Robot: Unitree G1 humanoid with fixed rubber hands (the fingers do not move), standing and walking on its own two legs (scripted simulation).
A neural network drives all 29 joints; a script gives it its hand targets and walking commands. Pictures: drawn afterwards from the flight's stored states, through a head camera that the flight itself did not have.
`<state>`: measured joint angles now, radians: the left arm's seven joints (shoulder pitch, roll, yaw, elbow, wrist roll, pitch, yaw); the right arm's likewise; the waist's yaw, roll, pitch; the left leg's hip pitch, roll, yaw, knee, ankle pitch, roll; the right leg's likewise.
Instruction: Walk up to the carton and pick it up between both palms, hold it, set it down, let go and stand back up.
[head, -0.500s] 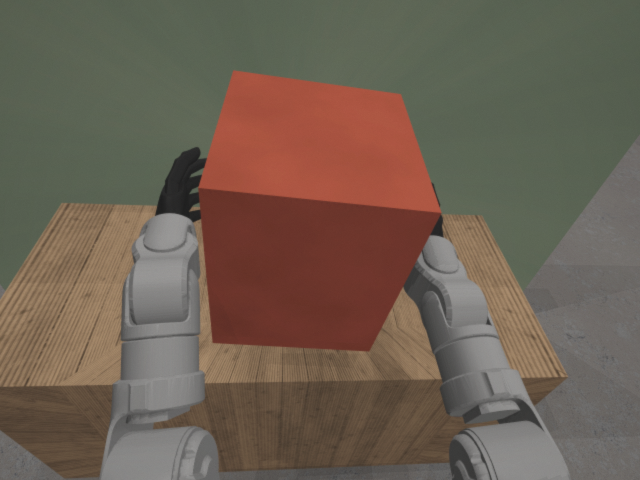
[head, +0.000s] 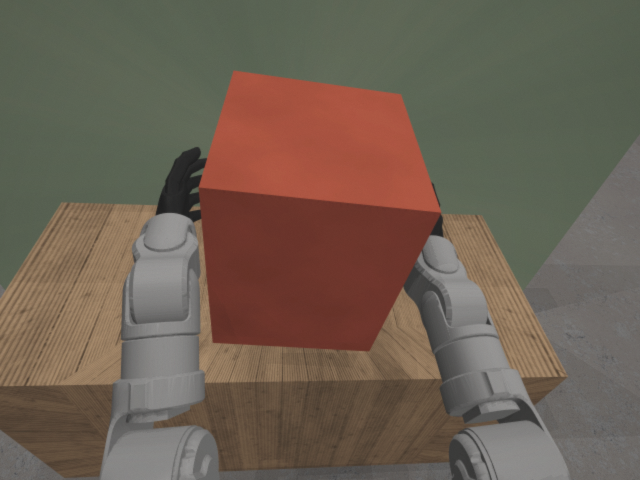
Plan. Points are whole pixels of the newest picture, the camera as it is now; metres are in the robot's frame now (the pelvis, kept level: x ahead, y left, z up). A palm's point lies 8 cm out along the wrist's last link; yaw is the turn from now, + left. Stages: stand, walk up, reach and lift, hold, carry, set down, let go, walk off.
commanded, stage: hold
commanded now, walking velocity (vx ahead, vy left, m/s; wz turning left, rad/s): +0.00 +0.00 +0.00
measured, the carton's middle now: (305, 220) +0.38 +0.00 +0.15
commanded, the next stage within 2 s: set down in 0.40 s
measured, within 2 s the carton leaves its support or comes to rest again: neither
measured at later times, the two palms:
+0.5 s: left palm (173, 219) +0.36 +0.15 +0.18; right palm (422, 236) +0.35 -0.14 +0.15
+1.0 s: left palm (199, 248) +0.37 +0.13 +0.11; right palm (418, 270) +0.35 -0.16 +0.09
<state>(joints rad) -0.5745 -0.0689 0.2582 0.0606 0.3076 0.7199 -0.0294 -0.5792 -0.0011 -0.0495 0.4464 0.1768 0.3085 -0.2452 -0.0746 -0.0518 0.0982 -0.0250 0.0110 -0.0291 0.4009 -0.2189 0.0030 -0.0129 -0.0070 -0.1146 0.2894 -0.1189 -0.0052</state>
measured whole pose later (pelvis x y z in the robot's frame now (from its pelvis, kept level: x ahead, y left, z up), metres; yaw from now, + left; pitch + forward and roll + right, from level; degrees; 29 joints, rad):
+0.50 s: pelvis +0.00 +0.00 +0.00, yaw +0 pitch -10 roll -2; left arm -0.54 -0.08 0.26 0.00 0.31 0.70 -0.04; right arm -0.55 0.00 -0.03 0.40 0.19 0.28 -0.25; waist -0.08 -0.05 0.11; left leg -0.01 0.01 -0.03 0.40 -0.22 0.01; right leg 0.01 0.00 -0.12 0.27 -0.11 0.00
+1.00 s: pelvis +0.01 -0.01 +0.00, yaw -1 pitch -6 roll -1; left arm -0.51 -0.12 0.22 0.34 0.30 0.29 0.02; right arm -0.47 0.05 -0.21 0.70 0.00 -0.15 -0.16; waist 0.00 -0.06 0.10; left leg -0.07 0.02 -0.02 0.37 -0.21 -0.01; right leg -0.06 0.00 -0.10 0.27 -0.11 -0.01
